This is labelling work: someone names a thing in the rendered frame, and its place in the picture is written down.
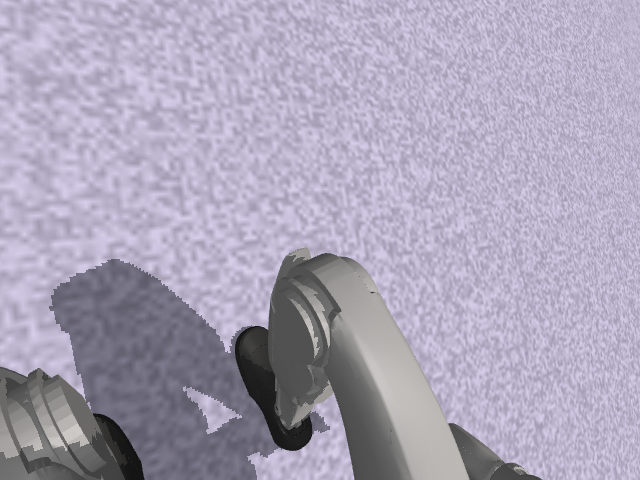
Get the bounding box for right robot hand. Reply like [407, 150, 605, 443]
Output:
[448, 423, 506, 480]

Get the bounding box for left robot foot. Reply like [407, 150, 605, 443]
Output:
[93, 414, 145, 480]

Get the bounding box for right robot foot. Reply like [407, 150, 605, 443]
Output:
[235, 326, 312, 451]

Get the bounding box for right robot arm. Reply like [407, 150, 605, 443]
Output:
[490, 463, 542, 480]

